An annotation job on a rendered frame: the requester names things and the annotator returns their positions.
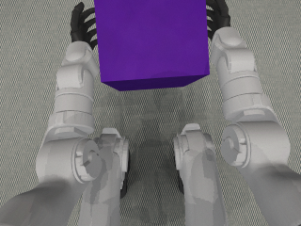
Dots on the robot right thigh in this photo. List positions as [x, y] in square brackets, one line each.
[203, 197]

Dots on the robot left upper arm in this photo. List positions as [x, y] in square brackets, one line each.
[64, 168]

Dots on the robot left forearm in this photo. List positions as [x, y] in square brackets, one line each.
[74, 95]

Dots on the robot right forearm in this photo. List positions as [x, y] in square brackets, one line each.
[239, 81]

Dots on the robot right hand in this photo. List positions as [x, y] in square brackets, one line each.
[219, 15]

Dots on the carton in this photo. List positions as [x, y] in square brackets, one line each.
[151, 44]

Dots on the robot left hand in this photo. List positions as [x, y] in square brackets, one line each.
[79, 27]

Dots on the left robot foot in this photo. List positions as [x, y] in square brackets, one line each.
[123, 191]

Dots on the robot right upper arm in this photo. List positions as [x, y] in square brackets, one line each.
[260, 151]

